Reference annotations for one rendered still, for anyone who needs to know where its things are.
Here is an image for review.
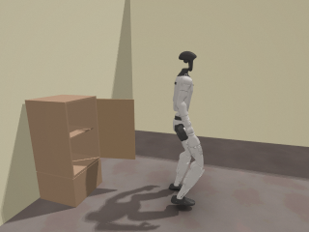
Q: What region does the robot right upper arm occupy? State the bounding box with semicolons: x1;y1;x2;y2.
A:
176;76;192;109

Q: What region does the right robot forearm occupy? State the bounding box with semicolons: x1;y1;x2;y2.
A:
179;102;195;136

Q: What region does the cupboard door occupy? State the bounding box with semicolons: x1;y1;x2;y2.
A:
96;99;136;160

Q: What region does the right robot shin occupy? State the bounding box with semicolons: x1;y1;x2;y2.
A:
178;164;205;199

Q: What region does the humanoid robot head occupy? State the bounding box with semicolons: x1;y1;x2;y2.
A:
178;51;197;77

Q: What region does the robot right hand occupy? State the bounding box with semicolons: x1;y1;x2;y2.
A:
187;134;203;158

